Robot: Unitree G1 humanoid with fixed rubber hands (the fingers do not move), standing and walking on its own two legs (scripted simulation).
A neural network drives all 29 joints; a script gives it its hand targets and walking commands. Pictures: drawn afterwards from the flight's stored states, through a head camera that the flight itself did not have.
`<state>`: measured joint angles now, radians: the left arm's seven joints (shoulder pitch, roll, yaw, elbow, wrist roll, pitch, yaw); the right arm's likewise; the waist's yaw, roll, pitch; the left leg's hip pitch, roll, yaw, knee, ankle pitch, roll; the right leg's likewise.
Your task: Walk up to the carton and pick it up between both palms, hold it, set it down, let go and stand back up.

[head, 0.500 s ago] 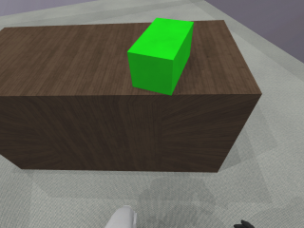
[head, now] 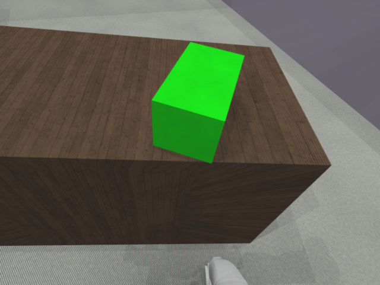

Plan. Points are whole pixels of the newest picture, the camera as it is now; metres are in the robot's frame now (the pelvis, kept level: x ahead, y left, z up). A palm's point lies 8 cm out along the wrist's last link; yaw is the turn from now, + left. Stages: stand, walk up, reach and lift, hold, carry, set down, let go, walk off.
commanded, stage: walk up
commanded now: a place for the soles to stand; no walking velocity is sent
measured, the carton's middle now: (200, 98) +0.58 -0.06 +0.05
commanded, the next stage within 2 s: none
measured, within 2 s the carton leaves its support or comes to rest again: neither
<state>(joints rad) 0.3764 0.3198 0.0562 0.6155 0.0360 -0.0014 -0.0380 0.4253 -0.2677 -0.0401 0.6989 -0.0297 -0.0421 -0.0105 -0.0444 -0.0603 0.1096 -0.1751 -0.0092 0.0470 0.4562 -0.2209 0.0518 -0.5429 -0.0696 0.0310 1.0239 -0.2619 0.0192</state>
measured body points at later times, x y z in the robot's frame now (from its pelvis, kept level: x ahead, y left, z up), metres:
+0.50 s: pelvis +0.06 -0.02 -0.02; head +0.08 -0.02 +0.43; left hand +0.17 +0.24 -0.13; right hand +0.15 -0.29 -0.13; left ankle +0.07 +0.11 -0.74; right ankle +0.13 -0.15 -0.74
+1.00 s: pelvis +0.09 -0.02 -0.01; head +0.10 -0.03 +0.44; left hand +0.20 +0.24 -0.11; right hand +0.21 -0.28 -0.11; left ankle +0.07 +0.11 -0.74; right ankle +0.13 -0.15 -0.74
